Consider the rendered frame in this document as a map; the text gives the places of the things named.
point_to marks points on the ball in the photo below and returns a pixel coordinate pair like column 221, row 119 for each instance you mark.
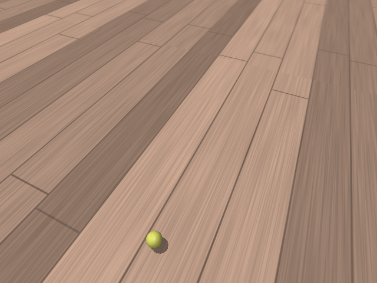
column 154, row 239

